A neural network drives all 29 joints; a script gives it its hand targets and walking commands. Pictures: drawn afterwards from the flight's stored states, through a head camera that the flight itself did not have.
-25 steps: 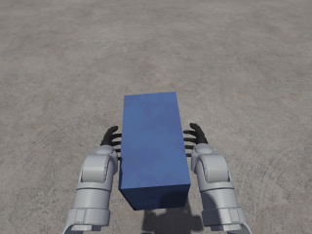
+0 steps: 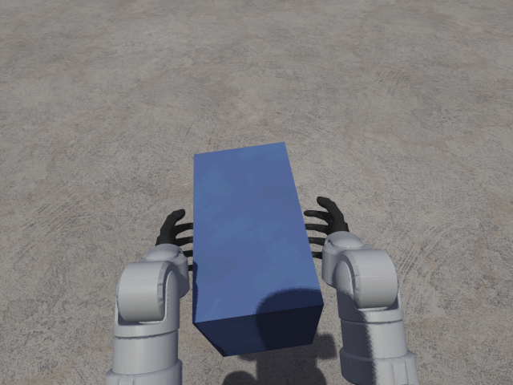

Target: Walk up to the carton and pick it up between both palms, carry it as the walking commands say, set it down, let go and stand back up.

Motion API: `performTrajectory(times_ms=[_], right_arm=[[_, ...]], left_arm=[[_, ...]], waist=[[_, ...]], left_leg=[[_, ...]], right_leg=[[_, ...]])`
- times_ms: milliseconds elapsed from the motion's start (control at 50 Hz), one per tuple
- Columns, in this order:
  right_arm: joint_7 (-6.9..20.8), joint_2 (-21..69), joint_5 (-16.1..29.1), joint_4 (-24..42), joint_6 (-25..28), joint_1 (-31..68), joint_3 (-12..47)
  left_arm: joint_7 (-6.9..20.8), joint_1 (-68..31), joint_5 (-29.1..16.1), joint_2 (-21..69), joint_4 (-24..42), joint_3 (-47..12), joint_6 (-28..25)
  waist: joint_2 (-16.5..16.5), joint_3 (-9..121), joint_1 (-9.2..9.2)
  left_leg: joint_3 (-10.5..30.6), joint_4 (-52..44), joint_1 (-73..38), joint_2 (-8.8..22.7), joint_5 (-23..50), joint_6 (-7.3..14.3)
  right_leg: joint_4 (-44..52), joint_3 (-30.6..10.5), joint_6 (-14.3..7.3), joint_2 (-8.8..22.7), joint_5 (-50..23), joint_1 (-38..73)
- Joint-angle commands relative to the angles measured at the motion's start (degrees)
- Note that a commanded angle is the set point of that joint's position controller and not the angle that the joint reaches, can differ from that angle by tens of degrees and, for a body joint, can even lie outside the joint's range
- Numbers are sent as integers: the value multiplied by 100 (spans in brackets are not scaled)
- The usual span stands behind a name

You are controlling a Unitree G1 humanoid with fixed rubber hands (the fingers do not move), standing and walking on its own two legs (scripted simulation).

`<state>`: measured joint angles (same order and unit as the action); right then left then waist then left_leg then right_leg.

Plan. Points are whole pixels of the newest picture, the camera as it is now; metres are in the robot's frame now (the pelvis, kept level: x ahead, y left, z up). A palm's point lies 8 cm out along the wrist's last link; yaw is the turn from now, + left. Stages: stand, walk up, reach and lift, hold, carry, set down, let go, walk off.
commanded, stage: carry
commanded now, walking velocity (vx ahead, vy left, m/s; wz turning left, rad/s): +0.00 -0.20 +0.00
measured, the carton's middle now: (253, 250) +0.35 +0.02 +0.01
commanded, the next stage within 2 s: none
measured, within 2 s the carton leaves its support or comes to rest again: neither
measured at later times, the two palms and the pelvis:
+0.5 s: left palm (244, 293) +0.25 +0.02 +0.08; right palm (419, 271) +0.27 -0.21 +0.08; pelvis -0.03 -0.12 +0.00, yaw +3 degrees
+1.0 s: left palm (356, 317) +0.21 -0.11 +0.08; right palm out of the picture +0.24 -0.35 +0.09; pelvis -0.08 -0.26 +0.00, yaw +5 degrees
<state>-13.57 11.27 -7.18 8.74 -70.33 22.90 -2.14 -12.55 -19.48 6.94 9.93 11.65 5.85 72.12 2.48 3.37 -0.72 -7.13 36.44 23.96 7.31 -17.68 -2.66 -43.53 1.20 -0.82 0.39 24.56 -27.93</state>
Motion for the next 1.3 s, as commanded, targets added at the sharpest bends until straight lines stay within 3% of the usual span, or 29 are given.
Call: performTrajectory(times_ms=[0,100,240,260,300,320,380,500,540,560,580,600,640,680,780,840,860,880,900,920,940,960,1020,1160,1180,1200,1220,1240,1280], right_arm=[[1691,6319,2339,382,55,2393,3220],[1774,6427,2730,314,22,2895,3287],[1834,6435,2585,-212,-79,2253,3060],[1866,6399,2547,-281,-72,2231,3025],[1891,6375,2523,-213,12,2222,2983],[1892,6445,2550,-124,28,2301,3001],[1858,6512,2597,26,74,2508,3032],[1663,6400,2376,143,67,2621,2954],[1634,6380,2230,-26,49,2429,2893],[1635,6374,2180,-95,44,2280,2900],[1655,6364,2231,-17,44,2311,2970],[1704,6374,2344,71,42,2511,3079],[1757,6451,2474,-94,53,2618,3130],[1806,6624,2745,32,99,2927,3274],[1778,6488,2872,326,63,2890,3298],[1806,6411,2722,94,1,2522,3226],[1844,6355,2643,-52,-8,2379,3163],[1882,6291,2553,-217,4,2155,3052],[1893,6293,2505,-190,57,2126,2986],[1896,6349,2486,-193,66,2130,2969],[1918,6376,2487,-244,50,2149,2943],[1887,6469,2465,-166,122,2272,2911],[1829,6403,2500,-75,98,2555,2877],[1686,6211,2140,-267,38,2418,2708],[1689,6226,2080,-331,32,2341,2712],[1696,6266,2073,-392,23,2239,2743],[1723,6287,2165,-284,24,2326,2829],[1769,6357,2303,-219,29,2529,2959],[1821,6499,2494,-326,33,2744,3070]], left_arm=[[1849,-3219,-2650,6101,268,-3442,-246],[1726,-3186,-2372,6086,279,-3231,-232],[1604,-2971,-2230,6004,113,-3233,-147],[1595,-2933,-2190,6038,29,-3277,-135],[1605,-3255,-2291,6118,252,-3449,-158],[1629,-3450,-2360,6204,279,-3527,-191],[1672,-3891,-2614,6229,474,-3642,-191],[1792,-3636,-2766,6261,160,-3460,-124],[1824,-3333,-2689,6295,-133,-3332,-94],[1844,-3246,-2654,6228,-248,-3269,-105],[1843,-3218,-2621,6092,-224,-3238,-153],[1827,-3257,-2599,6145,-122,-3297,-222],[1763,-3328,-2465,6123,10,-3297,-305],[1705,-3518,-2391,6113,326,-3250,-343],[1568,-3106,-2226,6013,423,-3119,-321],[1534,-2910,-2112,5936,174,-3138,-274],[1529,-2820,-2075,5955,69,-3195,-251],[1527,-2853,-2091,6000,114,-3293,-229],[1548,-3073,-2193,6078,265,-3443,-241],[1590,-3372,-2289,6167,276,-3571,-257],[1620,-3441,-2326,6237,137,-3630,-263],[1654,-3997,-2622,6230,485,-3759,-241],[1716,-4144,-2732,6211,520,-3806,-219],[1807,-3457,-2667,6286,-361,-3368,-53],[1819,-3365,-2640,6305,-492,-3320,-54],[1830,-3364,-2613,6238,-535,-3259,-74],[1832,-3363,-2584,6126,-460,-3226,-132],[1818,-3494,-2588,6192,-316,-3287,-203],[1761,-3519,-2416,6161,-189,-3177,-285]], waist=[[-2282,2086,19],[-1015,1775,33],[-649,2384,213],[-314,2369,248],[1845,2157,242],[1255,2059,245],[448,1818,214],[829,1898,190],[666,2063,97],[-164,2242,89],[-1777,2286,65],[-2301,2236,2],[-1638,2234,2],[-1199,2080,-28],[-1003,2636,-27],[-966,2628,132],[-595,2574,181],[576,2457,204],[1890,2172,122],[1360,2009,178],[812,1943,151],[798,1819,216],[345,1787,199],[1182,1863,112],[881,1979,83],[-69,2178,84],[-1643,2228,44],[-2135,2140,-5],[-1564,2125,-30]], left_leg=[[-46,2056,903,-481,-2146,-26],[153,2440,1044,-355,-1417,8],[-53,-690,-668,-465,88,226],[350,-1177,-1515,11,678,329],[3114,-1506,-2514,2350,3285,1327],[2940,-1373,-2316,2408,3287,1680],[1772,-1345,-2065,1811,2241,1379],[1018,-979,-1342,1418,2432,945],[511,-413,-947,933,1876,590],[166,247,-545,489,1278,304],[-212,1229,464,-174,-281,-104],[-89,1976,830,-442,-2061,-90],[153,2507,950,-425,-1948,-62],[116,2482,988,-430,-1569,-34],[92,1417,618,-466,-1041,73],[-72,-484,-611,-552,-182,220],[289,-1255,-1505,-109,455,332],[1683,-1784,-2253,1140,1031,643],[3108,-1686,-2569,2420,2822,1260],[2805,-1504,-2362,2387,3038,1637],[2418,-1481,-2323,2263,2799,1530],[2027,-1320,-2177,2161,2805,1529],[1349,-1270,-2073,1541,2717,1182],[508,-698,-1373,1042,2235,707],[322,-313,-1131,789,2070,472],[68,384,-561,386,1410,176],[-198,1301,482,-190,-270,-154],[-58,2066,908,-412,-2124,-121],[189,2633,1016,-401,-1935,-91]], right_leg=[[1876,-1665,-937,1744,-5386,2459],[1910,-1028,-1126,1345,-3888,2138],[1343,-432,-884,1106,-3584,1978],[1154,-339,-645,968,-3047,1214],[-539,152,52,-12,357,-884],[-1613,-398,1,124,549,-1060],[-1574,-353,-15,330,35,-1330],[427,225,208,71,-157,343],[1722,411,146,-7,-955,1396],[2171,-313,-5,568,-1829,1960],[2076,-1674,-413,1654,-4013,2437],[1902,-1724,-897,1864,-4854,2425],[1700,-1185,-1148,1661,-4934,2331],[1653,-891,-1017,1368,-4494,2429],[1629,-867,-1094,1437,-3875,2835],[1461,-660,-942,1228,-3466,2180],[1252,-528,-715,1085,-2969,1386],[617,-197,-362,601,-1800,248],[-277,185,5,26,304,-924],[-1284,-316,-52,157,456,-1100],[-1620,-375,-92,124,301,-1223],[-1694,-566,-137,421,123,-1334],[-1355,-148,154,253,-166,-1174],[1385,628,302,-69,-728,744],[1943,438,226,96,-1209,1312],[2131,-441,31,795,-2407,1974],[1998,-1662,-405,1778,-4432,2481],[1866,-1648,-872,1978,-5112,2517],[1752,-1092,-1094,1699,-4778,2380]])
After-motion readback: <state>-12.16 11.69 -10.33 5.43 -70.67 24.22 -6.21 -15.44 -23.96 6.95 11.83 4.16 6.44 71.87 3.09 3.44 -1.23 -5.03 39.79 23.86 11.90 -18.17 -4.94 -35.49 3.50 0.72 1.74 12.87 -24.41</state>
